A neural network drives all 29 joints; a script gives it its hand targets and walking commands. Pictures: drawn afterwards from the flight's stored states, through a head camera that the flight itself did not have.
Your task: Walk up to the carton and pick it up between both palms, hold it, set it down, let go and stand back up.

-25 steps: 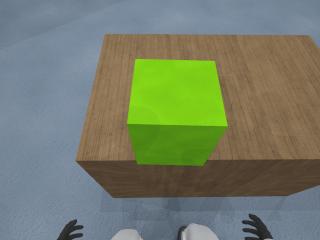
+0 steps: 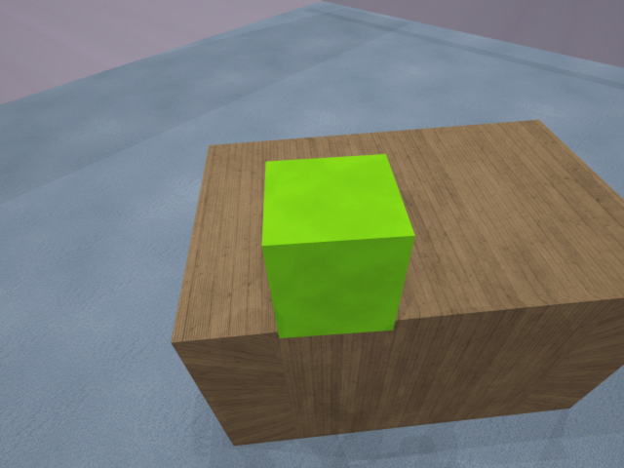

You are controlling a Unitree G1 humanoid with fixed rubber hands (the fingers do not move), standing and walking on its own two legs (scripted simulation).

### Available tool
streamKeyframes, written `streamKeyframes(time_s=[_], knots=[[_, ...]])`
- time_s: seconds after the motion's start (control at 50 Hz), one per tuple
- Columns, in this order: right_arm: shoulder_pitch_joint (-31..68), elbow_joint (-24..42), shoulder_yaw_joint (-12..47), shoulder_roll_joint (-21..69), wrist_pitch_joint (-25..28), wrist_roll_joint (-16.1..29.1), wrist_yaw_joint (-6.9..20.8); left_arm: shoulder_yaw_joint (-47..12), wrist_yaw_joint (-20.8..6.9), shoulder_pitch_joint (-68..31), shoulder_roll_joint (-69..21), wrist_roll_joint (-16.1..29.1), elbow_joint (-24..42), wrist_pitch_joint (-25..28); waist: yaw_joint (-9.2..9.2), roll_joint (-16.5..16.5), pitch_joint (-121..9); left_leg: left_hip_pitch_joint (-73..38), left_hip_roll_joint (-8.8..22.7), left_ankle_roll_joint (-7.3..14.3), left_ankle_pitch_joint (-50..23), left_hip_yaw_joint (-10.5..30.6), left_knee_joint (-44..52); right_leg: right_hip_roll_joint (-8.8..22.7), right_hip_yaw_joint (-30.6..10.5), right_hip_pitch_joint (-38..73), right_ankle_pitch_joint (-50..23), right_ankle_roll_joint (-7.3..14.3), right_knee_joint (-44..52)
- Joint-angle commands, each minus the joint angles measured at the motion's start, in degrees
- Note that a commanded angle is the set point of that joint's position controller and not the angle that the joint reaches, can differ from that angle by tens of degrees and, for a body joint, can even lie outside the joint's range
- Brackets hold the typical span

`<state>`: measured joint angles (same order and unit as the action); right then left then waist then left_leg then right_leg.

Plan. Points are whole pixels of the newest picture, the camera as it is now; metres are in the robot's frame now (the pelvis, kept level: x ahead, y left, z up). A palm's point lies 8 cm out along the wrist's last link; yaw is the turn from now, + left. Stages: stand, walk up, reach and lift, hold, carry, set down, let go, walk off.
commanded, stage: walk up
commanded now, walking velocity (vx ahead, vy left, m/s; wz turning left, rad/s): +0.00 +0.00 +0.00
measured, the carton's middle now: (331, 248) +0.47 -0.04 -0.02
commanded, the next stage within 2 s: stand in 0.92 s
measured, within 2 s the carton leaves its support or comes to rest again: neither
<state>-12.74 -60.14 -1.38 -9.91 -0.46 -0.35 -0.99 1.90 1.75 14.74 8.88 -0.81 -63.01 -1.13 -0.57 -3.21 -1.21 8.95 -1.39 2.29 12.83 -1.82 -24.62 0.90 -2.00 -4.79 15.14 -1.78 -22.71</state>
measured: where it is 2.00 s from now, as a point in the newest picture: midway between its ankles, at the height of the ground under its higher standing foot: outside the picture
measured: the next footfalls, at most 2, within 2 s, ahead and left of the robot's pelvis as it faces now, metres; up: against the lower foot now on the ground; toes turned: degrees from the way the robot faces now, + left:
none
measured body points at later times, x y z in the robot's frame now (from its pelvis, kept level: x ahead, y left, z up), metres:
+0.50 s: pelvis -0.02 -0.01 +0.00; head -0.02 -0.01 +0.45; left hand -0.03 +0.21 -0.16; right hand -0.02 -0.22 -0.16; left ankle +0.01 +0.09 -0.74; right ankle -0.03 -0.14 -0.74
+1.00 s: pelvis +0.00 +0.00 +0.00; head +0.00 -0.01 +0.45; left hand -0.02 +0.20 -0.16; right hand -0.02 -0.22 -0.16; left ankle +0.01 +0.09 -0.74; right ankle -0.03 -0.14 -0.74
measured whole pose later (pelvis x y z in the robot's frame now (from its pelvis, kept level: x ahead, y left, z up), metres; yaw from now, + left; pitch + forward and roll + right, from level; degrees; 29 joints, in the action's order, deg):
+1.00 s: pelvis +0.00 +0.00 +0.00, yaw +0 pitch -1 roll +0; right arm -17.7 -65.3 -0.6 -7.0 1.1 -0.5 -1.9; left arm 0.2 2.4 17.3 5.9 -0.5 -67.2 0.6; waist -0.6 0.0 0.7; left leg 11.3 -1.5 1.9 12.0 -1.9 -23.8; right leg 1.0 -2.3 -8.1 15.2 -1.5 -23.9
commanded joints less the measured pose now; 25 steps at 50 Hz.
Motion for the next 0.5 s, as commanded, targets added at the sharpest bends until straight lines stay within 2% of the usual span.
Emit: streamKeyframes(time_s=[0.0, 0.02, 0.04, 0.08, 0.1, 0.12, 0.14, 0.16, 0.18, 0.22, 0.24, 0.26, 0.28, 0.3, 0.32, 0.36, 0.38, 0.4, 0.42, 0.44, 0.46, 0.48], knots=[[-1.81, 1.52, -1.02, -6.88, 1.19, -0.73, -0.02, 0.18, 0.43, 0.33, 4.87, 0.45, 1.4, 1.36, 0.43, 11.84, 9.17, 3.31, 6.49, 1.0, -3.44, 7.19, 6.88, 4.14, -3.7, -6.71, -1.76, 1.89, 7.26], [-1.16, 1.17, -1.02, -6.27, 1.16, -0.13, -0.16, 0.3, 0.37, 1.36, 6.12, 0.37, 0.7, 1.52, 0.75, 9.3, 10.15, 1.92, 6.29, 0.5, -1.98, 6.75, 7.18, 4.13, -4.94, -8.91, -0.82, 2.24, 7.55], [-0.72, 0.7, -0.96, -6.31, 1.19, -0.63, -0.21, 0.52, 0.3, 2.94, 5.42, 0.88, 0.02, 1.42, 1.1, 7.81, 10.15, 1.16, 6.5, 0.61, -1.04, 7.01, 7.7, 3.74, -4.29, -10.72, 1.89, 2.17, 8.05], [-3.19, 0.14, -0.9, -6.45, 0.95, -0.48, 0.05, -0.05, 0.15, 2.78, 4.67, 0.72, 0.44, 1.19, 0.58, 7.34, 9.56, 4.11, 6.05, 0.48, 4.57, 7.08, 8.13, 3.77, -4.27, -10.01, 5.81, 2.77, 8.0], [-3.92, -1.07, -0.76, -5.9, 0.73, -0.55, 0.07, 0.07, 0.23, 1.75, 4.71, 0.53, 0.76, 1.01, -0.22, 3.38, 10.52, 6.3, 6.07, 0.17, 6.52, 6.82, 9.25, 3.8, -4.01, -9.42, 5.33, 2.83, 7.38], [-3.82, -0.86, -0.69, -5.33, 0.86, -0.81, -0.04, 0.39, 0.29, 2.56, 5.25, 0.51, 0.9, 1.07, 0.57, 1.33, 8.99, 4.1, 6.12, 0.43, 5.79, 7.23, 9.55, 3.86, -4.19, -9.1, 3.7, 3.05, 6.44], [-3.57, -0.64, -0.57, -4.96, 0.94, -0.57, -0.17, 0.5, 0.27, 3.99, 5.31, 0.36, -0.1, 1.16, 0.75, 2.16, 6.82, 2.44, 6.81, 0.65, 4.01, 7.72, 9.18, 3.35, -2.94, -8.9, 0.96, 2.98, 6.41], [-4.24, -1.01, -0.2, -4.15, 0.97, -0.15, -0.16, -0.11, 0.37, 3.92, 5.04, 0.25, 0.36, 1.33, 0.41, -0.46, 7.81, 3.78, 6.63, 0.73, 5.61, 7.73, 9.54, 3.36, -2.67, -8.45, -0.32, 2.98, 5.45], [-4.21, -1.43, -0.13, -4.01, 0.89, -0.03, -0.2, 0.13, 0.22, 4.04, 5.27, 0.45, 0.29, 1.36, 0.43, 1.42, 8.16, 4.49, 6.34, 0.3, 5.77, 6.83, 10.29, 3.3, -2.84, -9.39, 1.54, 2.76, 5.75], [-6.05, -1.83, -0.37, -4.43, 0.9, 0.0, -0.38, -0.58, 0.24, 3.7, 2.98, 0.12, -0.04, 1.64, -0.08, 1.52, 8.21, 5.28, 6.47, 0.61, 4.52, 7.37, 9.21, 4.05, -2.82, -8.85, 0.37, 3.0, 5.81], [-5.37, -2.16, -0.46, -4.83, 0.76, -0.14, -0.52, -0.72, 0.26, 4.17, 2.69, 0.5, 0.61, 1.67, 0.51, 1.5, 6.68, 5.53, 6.99, 0.5, 5.39, 7.11, 9.03, 3.51, -3.13, -7.63, 1.07, 3.38, 6.09], [-4.59, -1.54, -0.58, -4.79, 0.83, -0.06, -0.43, -0.9, 0.29, 3.51, 3.31, 0.2, -0.06, 1.86, -0.28, 2.5, 6.1, 3.44, 5.85, 0.36, 2.59, 6.46, 7.88, 4.13, -4.11, -8.17, -0.29, 3.06, 6.2], [-4.41, -1.37, -0.58, -4.75, 0.9, -0.22, -0.49, -0.75, 0.26, 4.13, 4.49, 0.64, -0.19, 1.98, 0.16, 1.34, 6.42, 2.11, 6.18, 0.37, 1.33, 5.76, 7.35, 3.84, -4.88, -11.35, 0.67, 3.32, 6.94], [-5.77, -1.96, -0.73, -5.1, 0.82, -0.28, -0.52, -0.48, 0.27, 3.84, 4.41, 0.59, -0.45, 1.86, -0.49, -0.7, 6.63, 2.99, 6.06, 0.06, 5.07, 6.36, 8.23, 3.5, -4.05, -11.81, 2.42, 2.75, 6.51], [-6.62, -2.33, -0.42, -5.15, 0.89, -0.28, -0.51, -0.3, 0.23, 4.22, 4.83, 0.07, -0.66, 1.79, -0.4, 2.24, 6.23, 2.79, 6.3, 0.08, 5.11, 7.6, 8.19, 3.62, -3.53, -10.79, 2.96, 3.19, 6.46], [-5.67, -2.71, -0.65, -4.95, 0.82, -0.39, -0.64, -0.43, 0.21, 6.65, 4.43, 0.29, -1.38, 1.77, 0.9, -0.42, 5.21, 4.01, 7.29, 0.75, 5.98, 8.44, 9.32, 2.82, -1.79, -8.14, -0.34, 2.55, 4.6], [-6.5, -2.41, -0.57, -3.84, 0.89, -0.06, -0.76, -0.7, 0.29, 6.84, 3.63, 0.17, -1.2, 1.93, 0.31, 0.45, 3.6, 1.47, 6.83, 0.8, 3.27, 7.35, 8.08, 3.63, -2.81, -8.85, -1.43, 2.72, 5.13], [-7.02, -2.96, -0.36, -3.74, 0.75, 0.12, -0.74, -0.78, 0.38, 6.56, 3.5, 0.27, -1.49, 1.99, 0.1, 2.77, 4.39, 1.35, 6.49, 0.57, 2.18, 6.92, 7.6, 3.32, -2.9, -10.45, -1.24, 2.8, 5.47], [-7.33, -2.65, -0.3, -3.85, 0.78, -0.09, -0.74, -0.98, 0.36, 6.48, 2.68, 0.08, -1.85, 1.92, -0.44, 2.41, 5.78, 3.17, 6.76, 0.94, 3.02, 7.02, 7.81, 3.44, -2.89, -10.49, 0.04, 2.58, 5.37], [-6.92, -2.44, -0.47, -3.36, 0.76, -0.15, -0.74, -0.97, 0.36, 6.7, 2.56, 0.53, -2.01, 1.89, 0.18, 2.64, 6.92, 3.39, 6.98, 0.73, 1.79, 6.99, 7.29, 3.11, -3.22, -10.88, -1.0, 2.71, 5.74], [-7.89, -2.69, -0.41, -3.32, 0.89, -0.24, -0.72, -1.14, 0.3, 6.01, 2.59, 0.19, -2.25, 1.95, -0.05, 6.76, 6.48, 2.5, 6.71, 0.83, -0.78, 6.73, 7.22, 3.44, -3.6, -10.32, -1.72, 2.89, 5.61], [-8.81, -3.06, -0.47, -4.31, 0.98, -0.52, -0.69, -0.95, 0.33, 5.85, 1.68, 0.19, -2.05, 1.77, -0.31, 4.73, 6.56, 4.45, 7.08, 1.0, 0.2, 7.4, 7.76, 3.02, -2.36, -9.54, -2.48, 2.6, 4.95]])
